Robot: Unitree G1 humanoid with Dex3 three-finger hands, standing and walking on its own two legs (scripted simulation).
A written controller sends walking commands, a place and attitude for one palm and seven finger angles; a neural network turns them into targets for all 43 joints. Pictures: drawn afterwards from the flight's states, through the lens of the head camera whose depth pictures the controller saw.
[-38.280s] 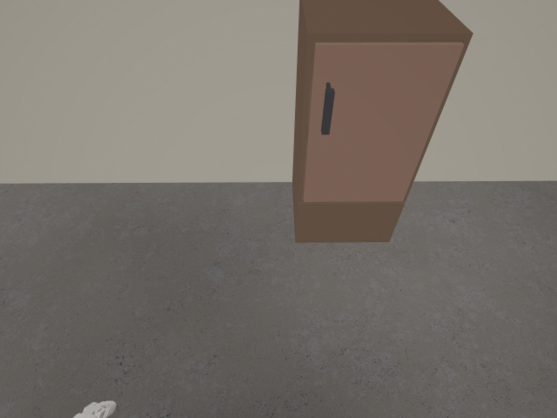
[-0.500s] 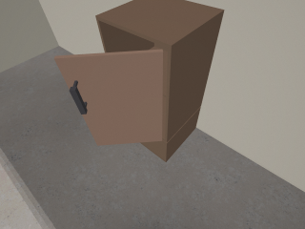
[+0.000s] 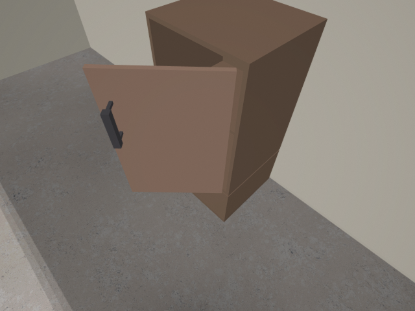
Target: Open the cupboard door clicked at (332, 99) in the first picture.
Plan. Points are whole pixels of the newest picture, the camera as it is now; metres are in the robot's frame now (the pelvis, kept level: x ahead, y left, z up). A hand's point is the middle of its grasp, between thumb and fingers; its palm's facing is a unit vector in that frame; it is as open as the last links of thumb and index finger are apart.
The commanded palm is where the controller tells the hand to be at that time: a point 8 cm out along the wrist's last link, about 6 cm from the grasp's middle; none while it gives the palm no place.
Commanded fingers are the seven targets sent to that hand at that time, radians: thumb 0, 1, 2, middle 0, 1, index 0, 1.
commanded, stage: shuffle to correct the standing spot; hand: left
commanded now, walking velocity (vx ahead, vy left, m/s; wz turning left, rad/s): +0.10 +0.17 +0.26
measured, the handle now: (114, 125) +0.59 +0.33 -0.05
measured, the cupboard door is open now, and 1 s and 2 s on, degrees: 45 45 45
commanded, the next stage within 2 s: come to a stop and stand still in 0.18 s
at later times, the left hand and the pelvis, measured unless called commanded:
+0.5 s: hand out of the picture +0.11 +0.25 -0.16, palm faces +0.08 -0.98 -0.20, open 7.4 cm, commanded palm none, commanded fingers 0.00 0.90 0.90 -0.20 -0.30 -0.20 -0.30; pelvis +0.05 +0.07 +0.01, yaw +3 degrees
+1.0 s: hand out of the picture +0.06 +0.20 -0.16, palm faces +0.07 -0.98 -0.21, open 7.3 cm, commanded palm none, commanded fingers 0.00 0.90 0.90 -0.20 -0.30 -0.20 -0.30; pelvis +0.05 +0.03 +0.01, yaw +2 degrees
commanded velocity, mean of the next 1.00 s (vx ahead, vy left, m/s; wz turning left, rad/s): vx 0.00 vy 0.00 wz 0.01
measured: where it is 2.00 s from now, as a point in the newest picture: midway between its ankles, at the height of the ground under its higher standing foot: outside the picture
